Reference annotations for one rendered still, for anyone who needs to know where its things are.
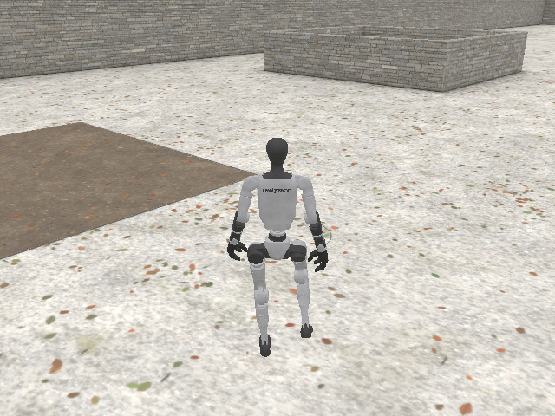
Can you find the left robot hand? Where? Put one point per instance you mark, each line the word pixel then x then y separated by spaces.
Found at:
pixel 231 248

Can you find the robot left upper arm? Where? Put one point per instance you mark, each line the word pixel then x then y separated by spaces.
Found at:
pixel 250 184

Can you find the robot left shin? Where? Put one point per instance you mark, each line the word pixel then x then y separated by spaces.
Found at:
pixel 262 318

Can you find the right robot forearm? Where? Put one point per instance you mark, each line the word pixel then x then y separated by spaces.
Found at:
pixel 317 234

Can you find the left robot forearm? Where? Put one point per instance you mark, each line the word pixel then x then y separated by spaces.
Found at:
pixel 237 229

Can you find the robot right thigh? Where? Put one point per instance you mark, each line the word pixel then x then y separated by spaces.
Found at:
pixel 298 254

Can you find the right robot hand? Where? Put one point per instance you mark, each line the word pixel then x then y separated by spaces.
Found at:
pixel 323 259

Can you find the robot right upper arm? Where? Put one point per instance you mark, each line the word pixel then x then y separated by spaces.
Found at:
pixel 304 183

